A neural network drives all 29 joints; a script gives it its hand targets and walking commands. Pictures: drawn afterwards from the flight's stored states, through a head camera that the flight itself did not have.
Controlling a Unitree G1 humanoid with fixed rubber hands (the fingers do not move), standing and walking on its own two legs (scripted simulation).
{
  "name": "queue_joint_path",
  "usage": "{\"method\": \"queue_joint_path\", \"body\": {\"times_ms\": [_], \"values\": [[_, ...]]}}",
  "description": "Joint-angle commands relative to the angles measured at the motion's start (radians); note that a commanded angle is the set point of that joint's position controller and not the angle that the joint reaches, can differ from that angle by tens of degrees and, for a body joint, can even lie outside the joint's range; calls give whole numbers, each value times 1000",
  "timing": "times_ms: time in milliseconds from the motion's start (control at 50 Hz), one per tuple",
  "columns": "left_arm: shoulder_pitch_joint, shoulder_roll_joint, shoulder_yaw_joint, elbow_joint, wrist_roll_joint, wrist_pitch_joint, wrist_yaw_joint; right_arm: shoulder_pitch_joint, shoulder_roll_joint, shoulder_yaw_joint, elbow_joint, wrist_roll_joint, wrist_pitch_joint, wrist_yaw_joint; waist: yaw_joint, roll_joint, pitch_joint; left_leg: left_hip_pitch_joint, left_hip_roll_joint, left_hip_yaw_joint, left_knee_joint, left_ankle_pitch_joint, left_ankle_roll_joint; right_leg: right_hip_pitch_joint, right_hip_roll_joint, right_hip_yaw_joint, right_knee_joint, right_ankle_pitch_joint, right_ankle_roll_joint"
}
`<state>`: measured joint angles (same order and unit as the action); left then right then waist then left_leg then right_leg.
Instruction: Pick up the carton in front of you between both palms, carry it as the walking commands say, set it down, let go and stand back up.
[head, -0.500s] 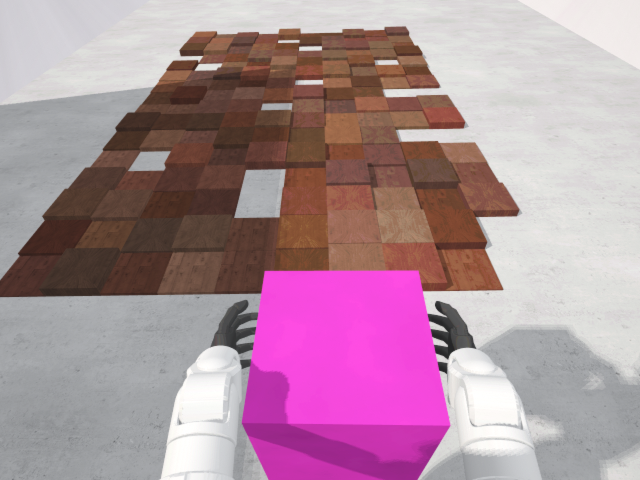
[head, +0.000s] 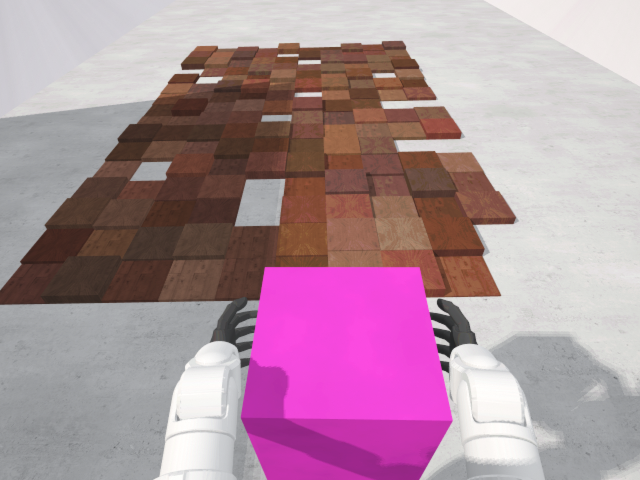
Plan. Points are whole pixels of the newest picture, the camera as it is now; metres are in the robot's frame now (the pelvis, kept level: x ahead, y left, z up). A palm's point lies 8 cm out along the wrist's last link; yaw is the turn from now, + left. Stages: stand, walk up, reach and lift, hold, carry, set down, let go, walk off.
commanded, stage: hold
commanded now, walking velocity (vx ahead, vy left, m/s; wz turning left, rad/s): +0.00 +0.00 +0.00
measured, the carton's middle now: (341, 379) +0.29 +0.00 -0.03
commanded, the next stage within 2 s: carry in 0.48 s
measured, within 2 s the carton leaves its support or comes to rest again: neither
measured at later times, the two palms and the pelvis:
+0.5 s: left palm (226, 348) +0.29 +0.15 +0.05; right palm (461, 349) +0.29 -0.15 +0.05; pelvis +0.01 +0.00 +0.00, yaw +0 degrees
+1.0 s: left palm (236, 260) +0.43 +0.16 +0.07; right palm (436, 258) +0.43 -0.14 +0.08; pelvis +0.17 +0.01 -0.01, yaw +2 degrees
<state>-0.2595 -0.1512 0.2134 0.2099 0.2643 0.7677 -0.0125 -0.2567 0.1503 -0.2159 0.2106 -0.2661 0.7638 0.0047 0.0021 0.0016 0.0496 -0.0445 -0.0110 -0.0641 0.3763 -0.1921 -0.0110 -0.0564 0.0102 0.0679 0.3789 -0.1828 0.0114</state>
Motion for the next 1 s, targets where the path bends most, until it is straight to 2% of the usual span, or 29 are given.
{"method": "queue_joint_path", "body": {"times_ms": [0, 160, 440, 460, 500, 520, 540, 580, 600, 620, 640, 660, 680, 700, 720, 740, 760, 780, 820, 840, 860, 880, 900, 920, 940, 960, 980], "values": [[-530, -908, -540, -46, -243, -44, -219, -542, 900, 551, -55, 252, -44, 232, 1, 3, -236, 3, -76, -2, -61, 44, 10, 35, 81, -6, -53, 37, -10], [-546, -904, -520, -7, -229, -45, -224, -553, 906, 533, -17, 238, -43, 230, 0, -5, -229, -2, -78, 3, -63, 28, 11, 38, 77, -7, -58, 26, -7], [-475, -889, -536, -62, -238, -42, -218, -479, 902, 547, -67, 250, -36, 220, 0, -4, -254, 34, -83, -3, -65, 150, 7, 77, 81, -2, -63, 156, -1], [-511, -897, -557, -65, -255, -33, -219, -519, 901, 563, -72, 263, -28, 221, 1, -19, -319, -73, 106, 15, 33, 43, 15, -25, -107, -17, 23, 38, -18], [-519, -896, -579, -99, -281, -24, -213, -534, 908, 586, -104, 293, -20, 217, 3, -31, -298, -176, 74, -4, 14, -365, 14, -114, -103, 31, -50, -412, -33], [-542, -898, -600, -126, -292, -17, -209, -554, 907, 607, -126, 311, -13, 215, 2, -45, -265, -245, 59, 3, 34, -469, 12, -138, -117, 66, -75, -547, -44], [-550, -899, -623, -149, -305, -8, -203, -571, 907, 634, -150, 326, -5, 212, 4, -66, -245, -291, 49, 24, 82, -443, 7, -141, -141, 103, -91, -563, -59], [-527, -887, -657, -189, -331, 17, -187, -573, 903, 676, -189, 361, 23, 206, 9, -124, -297, -307, 11, 110, 204, -221, -7, -108, -202, 179, -121, -449, -98], [-505, -878, -679, -215, -341, 37, -177, -565, 899, 704, -209, 384, 43, 203, 7, -138, -323, -282, 10, 130, 165, -192, -5, -115, -213, 179, -112, -404, -113], [-505, -861, -697, -251, -351, 63, -169, -567, 898, 732, -233, 406, 66, 199, 5, -124, -344, -236, 7, 141, 108, -201, 1, -142, -197, 141, -94, -399, -111], [-516, -854, -720, -283, -369, 93, -162, -570, 895, 748, -256, 429, 94, 197, 1, -108, -353, -161, 23, 127, 54, -225, 9, -201, -173, 92, -46, -407, -99], [-525, -844, -738, -311, -385, 124, -156, -564, 876, 756, -271, 442, 123, 192, -4, -19, -339, -95, 86, 33, -15, -294, 29, -290, -115, -1, 55, -388, -67], [-537, -835, -752, -333, -406, 158, -153, -535, 848, 752, -274, 446, 154, 184, -15, 173, -322, -18, 221, -188, -110, -390, 85, -431, -51, -110, 267, -323, -26], [-547, -820, -766, -344, -430, 194, -152, -502, 824, 746, -275, 442, 185, 173, -23, 276, -270, 74, 326, -366, -169, -328, 154, -611, -16, -173, 358, -312, -4], [-552, -822, -795, -364, -464, 224, -153, -473, 805, 745, -302, 443, 214, 160, -29, 248, -230, 104, 359, -405, -169, -184, 203, -684, -39, -165, 357, -351, -12], [-546, -831, -811, -373, -496, 248, -155, -469, 795, 748, -348, 452, 240, 148, -30, 185, -247, 120, 353, -358, -146, -63, 212, -678, -49, -154, 332, -362, -17], [-532, -846, -822, -390, -524, 268, -155, -472, 795, 762, -400, 467, 264, 138, -29, 148, -290, 136, 334, -285, -122, 17, 195, -635, -43, -165, 281, -313, -16], [-517, -860, -831, -411, -547, 286, -155, -477, 804, 779, -449, 485, 286, 133, -29, 148, -326, 130, 304, -204, -100, 73, 168, -571, -21, -198, 239, -247, -11], [-471, -878, -837, -454, -570, 322, -150, -460, 826, 811, -519, 521, 328, 132, -20, 163, -376, 49, 234, -51, -51, 49, 119, -377, 13, -264, 98, -133, -3], [-439, -884, -832, -472, -571, 340, -147, -446, 839, 820, -540, 535, 347, 135, -11, 136, -397, -57, 199, 22, -3, -23, 98, -196, 19, -287, 14, -53, -2], [-413, -882, -823, -494, -564, 357, -144, -413, 844, 825, -552, 543, 365, 139, -8, 89, -425, -215, 172, 80, 80, -66, 75, 28, -13, -252, -20, -25, -16], [-367, -868, -807, -507, -548, 375, -137, -397, 839, 823, -564, 548, 382, 145, 11, -42, -467, -401, 134, 147, 272, -149, 40, 242, -161, -52, -72, -148, -57], [-338, -838, -792, -509, -519, 385, -131, -415, 848, 831, -594, 564, 404, 155, 27, -284, -445, -674, 51, 219, 502, -291, 3, 356, -404, 331, -149, -267, -173], [-334, -837, -790, -522, -498, 394, -124, -438, 848, 840, -604, 581, 421, 165, 34, -266, -389, -784, 61, 137, 591, -361, 25, 338, -479, 451, -165, -173, -263], [-338, -866, -790, -545, -494, 405, -120, -438, 856, 838, -595, 593, 431, 172, 35, -171, -354, -819, 99, 106, 651, -381, 35, 297, -474, 409, -154, -76, -274], [-338, -893, -793, -570, -503, 415, -120, -416, 860, 832, -591, 600, 436, 176, 29, -90, -354, -816, 123, 104, 664, -345, 35, 273, -446, 324, -152, -17, -249], [-379, -895, -804, -604, -519, 420, -121, -428, 858, 832, -599, 608, 439, 177, 28, -51, -355, -806, 138, 108, 613, -295, 30, 251, -421, 243, -173, -30, -217]]}}
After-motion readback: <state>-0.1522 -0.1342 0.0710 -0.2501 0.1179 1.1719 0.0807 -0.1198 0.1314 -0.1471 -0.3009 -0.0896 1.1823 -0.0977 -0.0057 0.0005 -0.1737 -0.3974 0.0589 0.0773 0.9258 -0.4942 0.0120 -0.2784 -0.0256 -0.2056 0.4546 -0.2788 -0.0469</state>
